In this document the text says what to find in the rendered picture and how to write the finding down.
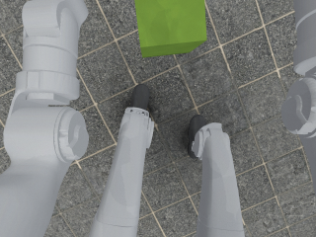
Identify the right robot forearm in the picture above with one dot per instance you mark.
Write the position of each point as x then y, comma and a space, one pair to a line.
304, 56

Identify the left robot foot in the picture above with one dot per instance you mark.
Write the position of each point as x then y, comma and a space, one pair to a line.
140, 97

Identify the carton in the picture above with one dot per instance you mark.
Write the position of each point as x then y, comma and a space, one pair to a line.
167, 27

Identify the left robot upper arm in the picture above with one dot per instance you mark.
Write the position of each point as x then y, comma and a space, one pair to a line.
41, 142

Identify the robot foot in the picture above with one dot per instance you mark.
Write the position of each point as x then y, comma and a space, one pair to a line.
140, 97
196, 123

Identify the right robot foot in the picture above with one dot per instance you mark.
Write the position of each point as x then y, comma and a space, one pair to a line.
196, 123

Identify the right robot upper arm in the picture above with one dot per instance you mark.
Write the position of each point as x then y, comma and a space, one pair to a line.
298, 113

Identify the left robot forearm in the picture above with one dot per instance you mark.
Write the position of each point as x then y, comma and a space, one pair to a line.
51, 31

